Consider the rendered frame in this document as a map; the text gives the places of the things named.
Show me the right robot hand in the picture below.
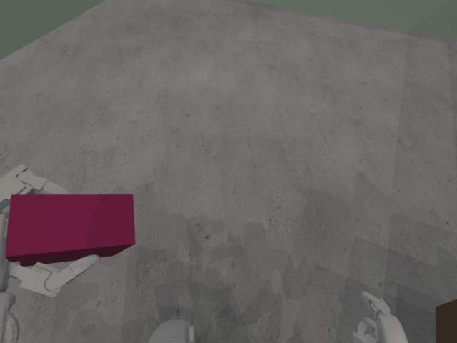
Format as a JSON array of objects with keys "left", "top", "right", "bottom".
[{"left": 353, "top": 291, "right": 408, "bottom": 343}]

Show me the robot left thigh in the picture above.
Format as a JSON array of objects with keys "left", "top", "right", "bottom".
[{"left": 147, "top": 319, "right": 195, "bottom": 343}]

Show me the robot left forearm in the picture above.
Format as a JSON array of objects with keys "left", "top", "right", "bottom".
[{"left": 0, "top": 292, "right": 19, "bottom": 343}]

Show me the left robot hand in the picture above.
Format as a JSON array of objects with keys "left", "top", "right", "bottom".
[{"left": 0, "top": 164, "right": 100, "bottom": 297}]

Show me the sponge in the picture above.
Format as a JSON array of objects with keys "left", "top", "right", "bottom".
[{"left": 5, "top": 194, "right": 135, "bottom": 267}]

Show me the table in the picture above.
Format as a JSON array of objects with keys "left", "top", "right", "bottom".
[{"left": 436, "top": 299, "right": 457, "bottom": 343}]

